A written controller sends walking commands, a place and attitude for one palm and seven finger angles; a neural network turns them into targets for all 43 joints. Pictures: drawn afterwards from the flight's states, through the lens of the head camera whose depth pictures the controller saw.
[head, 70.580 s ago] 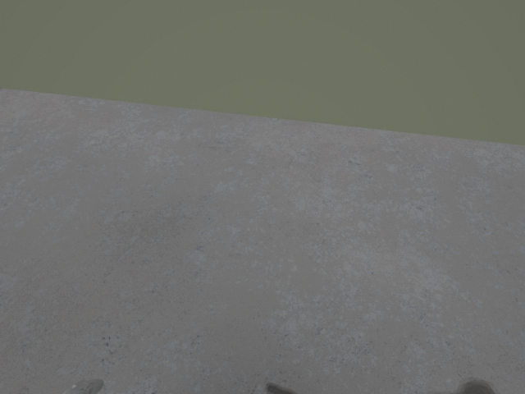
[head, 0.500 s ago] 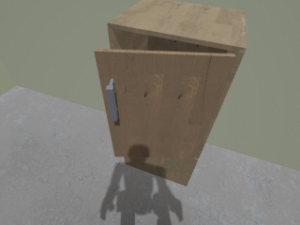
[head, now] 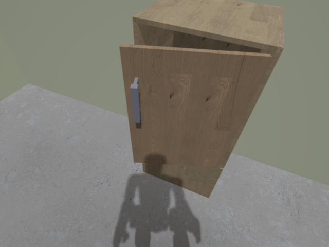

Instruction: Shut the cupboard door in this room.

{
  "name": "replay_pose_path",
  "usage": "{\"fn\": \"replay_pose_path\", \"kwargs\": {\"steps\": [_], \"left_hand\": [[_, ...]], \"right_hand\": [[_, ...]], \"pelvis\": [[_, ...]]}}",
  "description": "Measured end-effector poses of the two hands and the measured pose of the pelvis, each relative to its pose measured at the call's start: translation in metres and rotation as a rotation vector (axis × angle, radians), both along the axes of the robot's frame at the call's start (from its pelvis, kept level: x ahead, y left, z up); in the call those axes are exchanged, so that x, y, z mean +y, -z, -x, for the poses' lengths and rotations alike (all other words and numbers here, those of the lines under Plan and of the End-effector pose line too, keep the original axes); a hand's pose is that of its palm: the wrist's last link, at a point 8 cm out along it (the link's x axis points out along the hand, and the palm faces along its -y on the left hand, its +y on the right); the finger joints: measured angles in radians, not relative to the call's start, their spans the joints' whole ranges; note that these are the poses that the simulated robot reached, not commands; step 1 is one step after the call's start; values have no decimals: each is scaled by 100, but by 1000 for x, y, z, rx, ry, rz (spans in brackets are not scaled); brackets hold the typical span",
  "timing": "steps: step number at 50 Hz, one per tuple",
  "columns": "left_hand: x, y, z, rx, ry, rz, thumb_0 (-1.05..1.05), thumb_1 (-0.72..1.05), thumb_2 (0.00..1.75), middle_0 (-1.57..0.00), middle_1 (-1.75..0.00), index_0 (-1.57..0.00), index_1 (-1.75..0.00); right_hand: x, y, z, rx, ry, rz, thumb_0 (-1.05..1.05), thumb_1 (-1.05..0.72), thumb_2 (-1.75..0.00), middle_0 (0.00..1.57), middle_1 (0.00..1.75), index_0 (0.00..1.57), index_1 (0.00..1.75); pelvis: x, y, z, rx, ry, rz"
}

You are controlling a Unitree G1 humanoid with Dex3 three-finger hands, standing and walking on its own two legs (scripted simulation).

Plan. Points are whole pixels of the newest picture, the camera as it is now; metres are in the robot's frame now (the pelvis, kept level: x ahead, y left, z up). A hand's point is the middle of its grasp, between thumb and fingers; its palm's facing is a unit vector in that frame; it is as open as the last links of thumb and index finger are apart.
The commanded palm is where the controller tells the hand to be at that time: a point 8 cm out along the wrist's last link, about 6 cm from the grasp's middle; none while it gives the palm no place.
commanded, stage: come to a stop and stand still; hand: left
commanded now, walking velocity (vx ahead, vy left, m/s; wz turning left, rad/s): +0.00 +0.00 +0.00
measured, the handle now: (136, 100) +0.54 +0.13 +0.05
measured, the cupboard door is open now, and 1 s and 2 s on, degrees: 20 20 20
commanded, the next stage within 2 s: look again from close up in 0.08 s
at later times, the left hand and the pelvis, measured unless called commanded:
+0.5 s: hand out of the picture -0.02 +0.15 -0.18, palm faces +0.03 -0.99 -0.15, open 7.4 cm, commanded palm none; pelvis +0.00 -0.01 +0.00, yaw +0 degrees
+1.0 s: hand out of the picture +0.01 +0.13 -0.18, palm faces +0.02 -0.99 -0.13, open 7.4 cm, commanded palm none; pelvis +0.04 -0.02 +0.00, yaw -1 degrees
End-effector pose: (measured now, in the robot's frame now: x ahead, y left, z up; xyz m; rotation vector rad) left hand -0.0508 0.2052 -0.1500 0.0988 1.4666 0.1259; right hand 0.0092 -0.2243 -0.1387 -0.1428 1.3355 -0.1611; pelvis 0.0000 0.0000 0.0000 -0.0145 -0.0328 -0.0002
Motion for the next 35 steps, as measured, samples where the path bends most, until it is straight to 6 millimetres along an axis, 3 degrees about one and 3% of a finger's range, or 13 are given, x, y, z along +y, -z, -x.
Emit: {"fn": "replay_pose_path", "kwargs": {"steps": [20,35], "left_hand": [[-6,0,-19,-58,5,-7,1,90,90,-20,-30,-19,-30],[-12,-2,-38,-63,7,-11,1,90,90,-20,-30,-19,-30]], "right_hand": [[-3,2,9,23,11,-10,1,-91,-90,20,30,20,30],[-4,3,12,65,25,-26,0,-90,-90,19,30,20,30]], "pelvis": [[-8,0,2,7,-6,-4],[-15,-1,-10,22,-7,-5]]}}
